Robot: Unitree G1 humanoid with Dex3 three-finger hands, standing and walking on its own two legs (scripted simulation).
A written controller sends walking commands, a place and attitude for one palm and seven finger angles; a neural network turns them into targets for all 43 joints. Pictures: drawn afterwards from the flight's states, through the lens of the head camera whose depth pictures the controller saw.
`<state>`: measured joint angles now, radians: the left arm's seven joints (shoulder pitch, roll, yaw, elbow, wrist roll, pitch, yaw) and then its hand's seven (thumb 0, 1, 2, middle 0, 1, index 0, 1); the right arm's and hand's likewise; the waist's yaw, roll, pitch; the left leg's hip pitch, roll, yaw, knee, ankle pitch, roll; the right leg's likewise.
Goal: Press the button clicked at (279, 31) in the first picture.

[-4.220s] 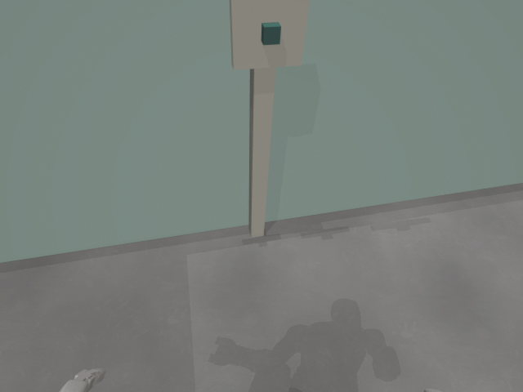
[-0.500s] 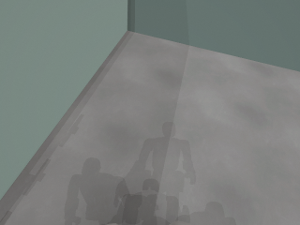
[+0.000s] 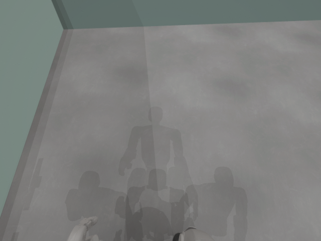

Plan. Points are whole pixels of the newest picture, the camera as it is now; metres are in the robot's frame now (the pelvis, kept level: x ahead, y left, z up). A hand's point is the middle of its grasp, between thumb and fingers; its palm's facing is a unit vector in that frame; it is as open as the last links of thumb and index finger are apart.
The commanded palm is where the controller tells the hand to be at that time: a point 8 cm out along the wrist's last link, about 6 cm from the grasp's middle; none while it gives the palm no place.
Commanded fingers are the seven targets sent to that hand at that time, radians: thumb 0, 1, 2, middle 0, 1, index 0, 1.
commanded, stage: turn to face it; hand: left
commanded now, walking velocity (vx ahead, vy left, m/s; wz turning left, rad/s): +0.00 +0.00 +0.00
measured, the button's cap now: out of the picture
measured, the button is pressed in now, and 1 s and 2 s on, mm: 0 0 0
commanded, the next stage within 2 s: none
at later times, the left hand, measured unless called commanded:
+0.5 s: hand out of the picture +0.11 +0.25 -0.16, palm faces +0.16 -0.97 -0.17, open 7.4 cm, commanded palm none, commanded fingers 0.00 0.90 0.90 -0.20 -0.30 -0.20 -0.30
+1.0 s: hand out of the picture +0.04 +0.20 -0.12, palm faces +0.42 -0.86 -0.28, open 7.4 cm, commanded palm none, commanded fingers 0.00 0.90 0.90 -0.20 -0.30 -0.20 -0.30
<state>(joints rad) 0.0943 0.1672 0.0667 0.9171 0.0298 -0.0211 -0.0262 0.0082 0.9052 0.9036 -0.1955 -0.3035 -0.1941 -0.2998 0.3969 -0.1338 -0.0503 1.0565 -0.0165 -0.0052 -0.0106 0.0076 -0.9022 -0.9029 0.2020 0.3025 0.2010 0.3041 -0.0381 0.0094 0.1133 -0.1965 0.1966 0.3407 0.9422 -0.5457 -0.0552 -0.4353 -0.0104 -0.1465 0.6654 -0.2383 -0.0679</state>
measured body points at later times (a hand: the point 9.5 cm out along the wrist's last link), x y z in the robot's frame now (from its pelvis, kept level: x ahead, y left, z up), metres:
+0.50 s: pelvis +0.06 +0.06 +0.02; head +0.08 +0.10 +0.47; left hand +0.10 +0.30 -0.14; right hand +0.14 -0.18 -0.11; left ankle +0.09 +0.14 -0.71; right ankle +0.03 -0.10 -0.63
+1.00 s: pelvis +0.03 -0.02 +0.03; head +0.04 -0.04 +0.48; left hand +0.02 +0.25 -0.09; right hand +0.17 -0.25 -0.13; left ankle +0.02 +0.12 -0.65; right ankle +0.06 -0.12 -0.71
